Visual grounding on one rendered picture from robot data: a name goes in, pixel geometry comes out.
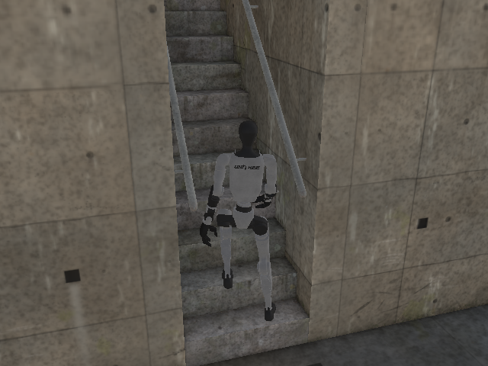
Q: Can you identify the right robot hand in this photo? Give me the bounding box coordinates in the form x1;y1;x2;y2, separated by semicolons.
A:
253;195;271;208

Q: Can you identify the robot right forearm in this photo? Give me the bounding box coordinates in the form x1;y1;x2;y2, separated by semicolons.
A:
264;184;277;202

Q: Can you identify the robot right upper arm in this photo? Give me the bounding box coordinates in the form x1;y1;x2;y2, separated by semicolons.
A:
263;154;277;194

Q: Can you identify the robot left forearm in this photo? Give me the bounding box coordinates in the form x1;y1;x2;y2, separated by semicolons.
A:
202;185;220;225

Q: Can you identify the robot left upper arm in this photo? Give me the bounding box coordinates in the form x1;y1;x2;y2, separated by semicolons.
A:
212;153;231;197

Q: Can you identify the right robot shin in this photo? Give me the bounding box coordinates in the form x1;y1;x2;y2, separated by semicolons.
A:
260;262;272;310

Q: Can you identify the robot left thigh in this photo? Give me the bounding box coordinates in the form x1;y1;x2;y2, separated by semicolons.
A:
217;209;233;239

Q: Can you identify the left robot hand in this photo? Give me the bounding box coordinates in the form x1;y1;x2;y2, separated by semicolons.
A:
200;223;217;247

